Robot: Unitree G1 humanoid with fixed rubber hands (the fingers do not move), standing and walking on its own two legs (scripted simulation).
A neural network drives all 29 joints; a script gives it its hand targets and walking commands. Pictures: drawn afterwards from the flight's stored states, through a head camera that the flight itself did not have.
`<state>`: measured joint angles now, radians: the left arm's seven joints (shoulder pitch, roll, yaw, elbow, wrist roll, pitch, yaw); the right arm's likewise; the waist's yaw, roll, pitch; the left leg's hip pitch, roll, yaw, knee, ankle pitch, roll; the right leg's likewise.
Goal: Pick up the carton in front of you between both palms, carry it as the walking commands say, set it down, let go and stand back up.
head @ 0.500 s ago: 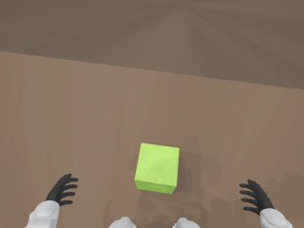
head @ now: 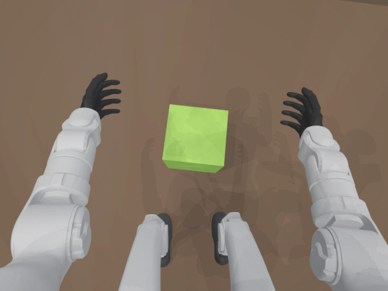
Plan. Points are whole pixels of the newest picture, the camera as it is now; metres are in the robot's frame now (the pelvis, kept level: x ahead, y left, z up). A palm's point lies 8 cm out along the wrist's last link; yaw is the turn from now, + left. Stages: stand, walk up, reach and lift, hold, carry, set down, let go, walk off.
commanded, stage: reach and lift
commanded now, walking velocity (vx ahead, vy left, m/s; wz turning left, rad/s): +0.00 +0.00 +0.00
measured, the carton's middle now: (195, 142) +0.51 -0.02 -0.54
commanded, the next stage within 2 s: none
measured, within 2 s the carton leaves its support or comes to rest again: leaves its support in 1.94 s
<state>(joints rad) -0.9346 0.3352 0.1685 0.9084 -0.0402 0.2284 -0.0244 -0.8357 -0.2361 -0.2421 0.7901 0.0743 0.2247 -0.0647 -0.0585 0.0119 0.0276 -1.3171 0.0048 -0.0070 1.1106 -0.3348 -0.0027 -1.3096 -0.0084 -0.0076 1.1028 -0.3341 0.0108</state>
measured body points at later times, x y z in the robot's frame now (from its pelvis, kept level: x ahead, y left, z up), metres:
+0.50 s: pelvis +0.02 +0.00 -0.07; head +0.34 +0.01 +0.24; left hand +0.55 +0.17 -0.22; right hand +0.50 -0.22 -0.22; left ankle +0.09 +0.12 -0.63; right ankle +0.08 -0.12 -0.63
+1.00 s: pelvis -0.04 +0.00 -0.27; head +0.33 +0.00 -0.01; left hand +0.54 +0.16 -0.44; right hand +0.49 -0.21 -0.44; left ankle +0.08 +0.12 -0.63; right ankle +0.08 -0.12 -0.63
